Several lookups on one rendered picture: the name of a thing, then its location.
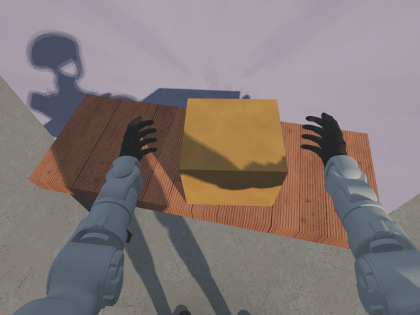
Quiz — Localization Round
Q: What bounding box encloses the table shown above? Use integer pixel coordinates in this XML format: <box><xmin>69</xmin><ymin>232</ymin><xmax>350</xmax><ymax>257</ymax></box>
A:
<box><xmin>29</xmin><ymin>94</ymin><xmax>379</xmax><ymax>249</ymax></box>

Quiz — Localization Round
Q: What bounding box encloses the carton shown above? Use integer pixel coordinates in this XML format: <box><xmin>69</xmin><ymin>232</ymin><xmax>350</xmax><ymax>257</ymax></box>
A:
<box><xmin>179</xmin><ymin>98</ymin><xmax>288</xmax><ymax>206</ymax></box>

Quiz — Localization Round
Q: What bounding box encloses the robot left hand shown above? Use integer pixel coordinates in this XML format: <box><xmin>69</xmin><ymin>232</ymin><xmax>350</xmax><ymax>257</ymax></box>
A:
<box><xmin>119</xmin><ymin>116</ymin><xmax>158</xmax><ymax>162</ymax></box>

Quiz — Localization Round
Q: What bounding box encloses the left robot forearm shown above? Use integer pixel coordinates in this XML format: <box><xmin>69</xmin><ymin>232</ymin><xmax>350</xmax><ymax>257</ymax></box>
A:
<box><xmin>47</xmin><ymin>156</ymin><xmax>143</xmax><ymax>295</ymax></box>

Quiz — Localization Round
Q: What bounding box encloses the right robot forearm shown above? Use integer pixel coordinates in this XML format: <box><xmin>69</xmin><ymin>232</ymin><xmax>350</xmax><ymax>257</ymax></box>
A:
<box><xmin>324</xmin><ymin>155</ymin><xmax>420</xmax><ymax>259</ymax></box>

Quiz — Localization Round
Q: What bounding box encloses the robot right hand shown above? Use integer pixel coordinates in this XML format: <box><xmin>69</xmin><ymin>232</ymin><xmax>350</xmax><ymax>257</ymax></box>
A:
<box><xmin>301</xmin><ymin>112</ymin><xmax>347</xmax><ymax>167</ymax></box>

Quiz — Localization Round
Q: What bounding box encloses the right robot upper arm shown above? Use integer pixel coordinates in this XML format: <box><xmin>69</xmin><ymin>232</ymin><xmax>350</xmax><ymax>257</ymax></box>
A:
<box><xmin>354</xmin><ymin>249</ymin><xmax>420</xmax><ymax>315</ymax></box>

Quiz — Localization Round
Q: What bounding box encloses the left robot upper arm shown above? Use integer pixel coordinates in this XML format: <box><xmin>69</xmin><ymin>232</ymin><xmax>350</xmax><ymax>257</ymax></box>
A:
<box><xmin>12</xmin><ymin>242</ymin><xmax>124</xmax><ymax>315</ymax></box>

